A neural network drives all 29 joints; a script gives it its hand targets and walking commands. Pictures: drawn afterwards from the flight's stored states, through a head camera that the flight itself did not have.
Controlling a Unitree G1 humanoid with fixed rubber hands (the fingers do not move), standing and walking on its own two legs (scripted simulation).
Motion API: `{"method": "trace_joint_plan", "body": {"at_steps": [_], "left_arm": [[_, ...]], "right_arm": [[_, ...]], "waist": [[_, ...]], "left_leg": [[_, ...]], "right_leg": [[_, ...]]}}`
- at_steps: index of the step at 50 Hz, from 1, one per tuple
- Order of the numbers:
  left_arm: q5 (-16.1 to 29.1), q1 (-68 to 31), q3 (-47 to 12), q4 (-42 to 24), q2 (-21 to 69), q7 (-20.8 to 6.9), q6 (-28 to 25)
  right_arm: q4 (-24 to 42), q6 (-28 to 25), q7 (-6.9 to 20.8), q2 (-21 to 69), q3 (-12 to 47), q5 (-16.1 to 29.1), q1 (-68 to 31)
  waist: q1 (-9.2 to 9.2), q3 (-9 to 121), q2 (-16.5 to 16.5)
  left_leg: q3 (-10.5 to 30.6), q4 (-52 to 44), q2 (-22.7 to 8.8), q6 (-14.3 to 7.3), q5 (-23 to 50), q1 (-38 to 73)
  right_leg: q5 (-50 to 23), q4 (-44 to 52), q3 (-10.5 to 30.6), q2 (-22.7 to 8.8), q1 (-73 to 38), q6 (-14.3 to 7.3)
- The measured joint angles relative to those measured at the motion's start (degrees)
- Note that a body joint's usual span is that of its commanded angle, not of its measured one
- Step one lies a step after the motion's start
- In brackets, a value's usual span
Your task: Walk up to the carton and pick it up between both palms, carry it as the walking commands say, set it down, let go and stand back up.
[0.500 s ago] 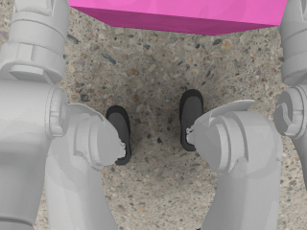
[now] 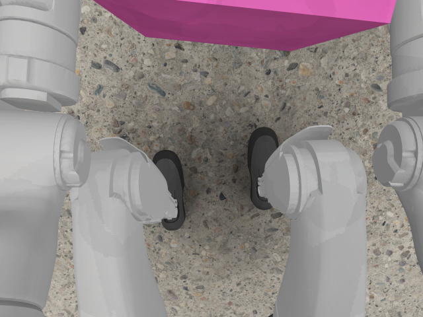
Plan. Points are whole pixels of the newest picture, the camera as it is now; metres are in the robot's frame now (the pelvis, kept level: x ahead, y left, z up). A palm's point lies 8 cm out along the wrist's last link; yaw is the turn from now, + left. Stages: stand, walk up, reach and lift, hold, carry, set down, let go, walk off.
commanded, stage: reach and lift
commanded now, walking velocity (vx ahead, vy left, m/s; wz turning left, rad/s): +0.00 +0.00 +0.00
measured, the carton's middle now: out of the picture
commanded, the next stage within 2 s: none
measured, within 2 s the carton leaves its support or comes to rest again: neither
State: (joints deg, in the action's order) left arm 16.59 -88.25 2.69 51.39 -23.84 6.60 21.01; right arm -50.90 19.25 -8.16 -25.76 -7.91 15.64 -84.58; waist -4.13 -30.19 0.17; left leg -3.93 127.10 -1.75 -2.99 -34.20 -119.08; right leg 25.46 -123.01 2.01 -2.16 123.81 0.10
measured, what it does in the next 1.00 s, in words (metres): rises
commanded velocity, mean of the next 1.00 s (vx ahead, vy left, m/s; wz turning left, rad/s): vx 0.00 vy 0.00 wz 0.00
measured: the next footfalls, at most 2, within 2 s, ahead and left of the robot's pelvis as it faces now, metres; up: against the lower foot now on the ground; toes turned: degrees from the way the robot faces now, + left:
none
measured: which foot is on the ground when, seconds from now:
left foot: down 0.00-1.00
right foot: down 0.00-1.00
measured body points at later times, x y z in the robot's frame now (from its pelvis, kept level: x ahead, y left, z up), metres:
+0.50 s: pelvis -0.01 +0.00 +0.04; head +0.35 -0.04 +0.30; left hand +0.60 +0.12 -0.05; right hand +0.56 -0.26 -0.06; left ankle +0.12 +0.11 -0.34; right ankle +0.16 -0.13 -0.34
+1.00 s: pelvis -0.04 +0.00 +0.09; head +0.31 -0.04 +0.36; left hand +0.58 +0.12 +0.02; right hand +0.53 -0.25 +0.01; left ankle +0.12 +0.11 -0.34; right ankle +0.16 -0.13 -0.34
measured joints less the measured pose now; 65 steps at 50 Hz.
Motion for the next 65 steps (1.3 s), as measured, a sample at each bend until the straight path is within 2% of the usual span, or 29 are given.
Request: {"method": "trace_joint_plan", "body": {"at_steps": [6, 12, 20, 39, 50, 57, 65], "left_arm": [[-1.12, -0.03, 0.48, -0.55, 0.36, -0.09, 1.36], [-1.51, -0.02, 1.23, -4.09, 0.30, 0.15, 3.46], [-4.26, -0.02, 6.32, -6.15, 1.72, -0.90, 5.72], [-7.43, 0.17, 10.93, -9.56, 2.32, -3.37, 10.27], [-8.87, 0.18, 12.09, -10.29, 2.40, -4.16, 11.73], [-11.79, 0.18, 15.30, -10.30, 3.55, -5.91, 11.95], [-12.09, 1.15, 14.89, -12.04, 3.56, -6.39, 12.50]], "right_arm": [[0.73, 1.77, 0.99, 0.66, -2.66, -2.31, -0.01], [5.55, 4.80, 1.05, 0.46, -3.47, -3.71, 0.35], [8.27, 7.15, 1.60, 2.95, -9.02, -6.49, 0.47], [13.88, 12.81, 1.80, 4.59, -10.46, -9.93, 0.81], [13.97, 13.40, 1.86, 5.68, -11.84, -10.59, 0.83], [14.06, 13.63, 2.03, 6.42, -12.80, -11.62, 0.82], [16.16, 14.52, 1.99, 6.79, -12.80, -11.77, 1.80]], "waist": [[0.00, 0.01, 0.33], [-0.01, -0.07, 0.76], [-0.01, 0.01, 0.77], [-0.03, -0.05, 1.00], [-0.02, -0.02, 1.04], [-0.03, 0.03, 1.01], [-0.03, -0.06, 0.98]], "left_leg": [[0.00, -1.16, 0.10, -0.12, 0.10, 1.01], [0.00, -2.25, 0.19, -0.13, 0.23, 2.08], [0.00, -5.01, 0.28, 0.34, 0.80, 4.90], [0.01, -13.85, 0.41, 0.61, 5.45, 9.17], [0.01, -18.61, 0.57, 0.63, 7.20, 13.85], [0.01, -22.32, 0.62, 0.68, 7.99, 16.55], [0.01, -25.77, 0.62, 0.87, 8.18, 20.31]], "right_leg": [[0.02, 1.28, 0.00, 0.00, -1.26, 0.23], [0.00, 2.24, 0.00, 0.02, -2.30, 0.21], [-0.40, 4.61, 0.00, 0.11, -4.88, -0.10], [-4.60, 13.68, -0.04, 0.39, -9.86, 0.18], [-6.17, 18.46, -0.06, 0.53, -14.76, 0.16], [-6.90, 22.08, -0.06, 0.75, -17.41, 0.14], [-7.02, 25.39, -0.05, 0.93, -21.12, 0.13]]}}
